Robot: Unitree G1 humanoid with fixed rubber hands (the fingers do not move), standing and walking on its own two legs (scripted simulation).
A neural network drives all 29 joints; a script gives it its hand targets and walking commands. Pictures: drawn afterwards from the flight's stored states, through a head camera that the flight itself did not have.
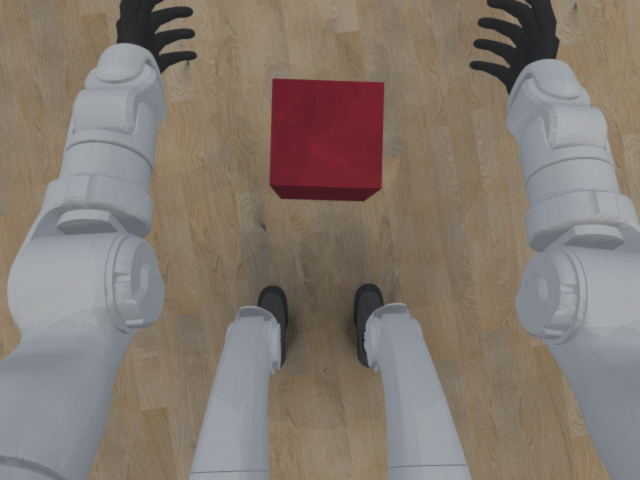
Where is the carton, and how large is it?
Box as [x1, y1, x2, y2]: [270, 79, 383, 200]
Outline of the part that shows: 273,79 270,185 281,198 364,200 378,190 381,186 383,82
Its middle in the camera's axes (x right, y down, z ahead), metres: +0.01 -0.19 +0.84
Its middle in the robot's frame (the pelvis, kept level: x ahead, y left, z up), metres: +0.55 -0.01 -0.53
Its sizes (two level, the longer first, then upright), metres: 0.210 0.200 0.250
